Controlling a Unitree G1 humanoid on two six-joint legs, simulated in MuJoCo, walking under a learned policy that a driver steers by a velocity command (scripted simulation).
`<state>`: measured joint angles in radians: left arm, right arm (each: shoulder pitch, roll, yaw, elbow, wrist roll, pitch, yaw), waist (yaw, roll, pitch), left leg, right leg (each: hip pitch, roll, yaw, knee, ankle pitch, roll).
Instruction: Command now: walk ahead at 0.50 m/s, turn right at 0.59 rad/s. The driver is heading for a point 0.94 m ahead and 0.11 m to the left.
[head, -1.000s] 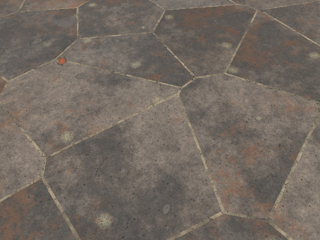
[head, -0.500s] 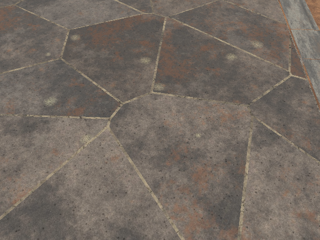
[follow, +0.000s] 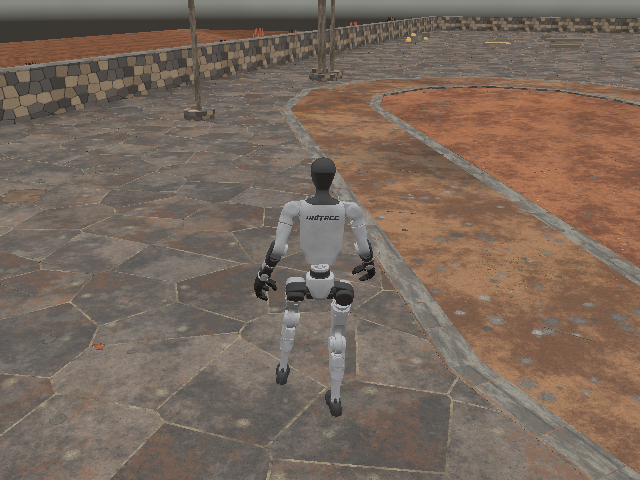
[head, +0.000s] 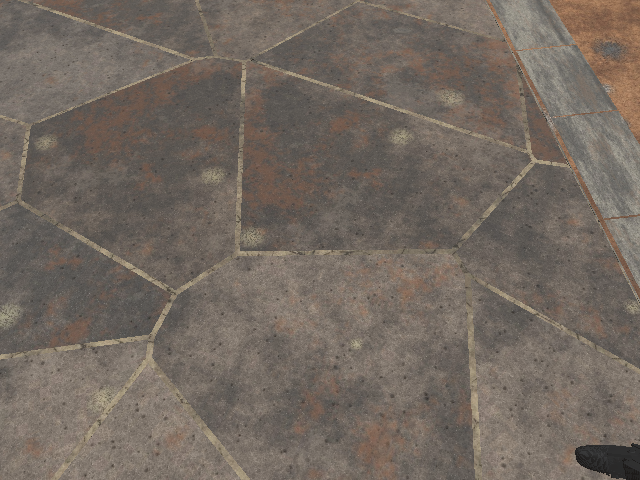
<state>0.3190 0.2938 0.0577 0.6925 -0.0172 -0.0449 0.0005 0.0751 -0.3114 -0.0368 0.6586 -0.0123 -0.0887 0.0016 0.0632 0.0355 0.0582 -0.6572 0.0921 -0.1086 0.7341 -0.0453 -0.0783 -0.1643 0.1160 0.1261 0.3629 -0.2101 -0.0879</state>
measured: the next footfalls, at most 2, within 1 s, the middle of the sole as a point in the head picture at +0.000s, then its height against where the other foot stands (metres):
left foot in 0.16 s outside the picture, level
right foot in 0.66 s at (439, 463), level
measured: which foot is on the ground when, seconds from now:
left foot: up 0.00-0.14, down 0.16-0.66, up 0.68-1.00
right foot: down 0.00-0.16, up 0.18-0.64, down 0.66-1.00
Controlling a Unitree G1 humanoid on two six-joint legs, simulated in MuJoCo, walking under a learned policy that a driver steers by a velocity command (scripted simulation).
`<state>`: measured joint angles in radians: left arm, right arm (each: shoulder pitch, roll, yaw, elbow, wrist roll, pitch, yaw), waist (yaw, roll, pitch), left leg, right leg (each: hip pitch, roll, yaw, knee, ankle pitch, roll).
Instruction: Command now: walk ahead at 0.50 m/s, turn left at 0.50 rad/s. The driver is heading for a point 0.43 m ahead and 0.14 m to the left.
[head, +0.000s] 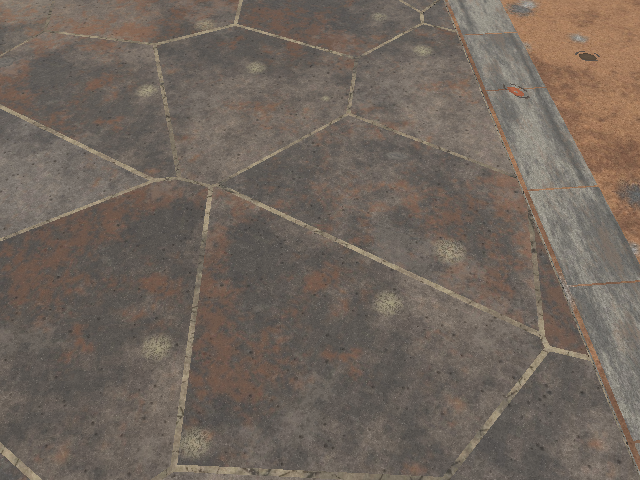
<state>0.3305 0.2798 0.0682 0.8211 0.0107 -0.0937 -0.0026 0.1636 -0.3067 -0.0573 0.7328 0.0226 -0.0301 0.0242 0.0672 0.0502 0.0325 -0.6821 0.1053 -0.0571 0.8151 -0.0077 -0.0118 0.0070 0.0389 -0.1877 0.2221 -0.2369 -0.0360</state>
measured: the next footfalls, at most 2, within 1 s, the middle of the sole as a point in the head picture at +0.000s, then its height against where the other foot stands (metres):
left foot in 0.18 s outside the picture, level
right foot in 0.62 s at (356, 450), level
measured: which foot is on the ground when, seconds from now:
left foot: up 0.00-0.16, down 0.18-0.66, up 0.68-0.90, down 0.92-1.00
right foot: down 0.00-0.20, up 0.22-0.60, down 0.62-1.00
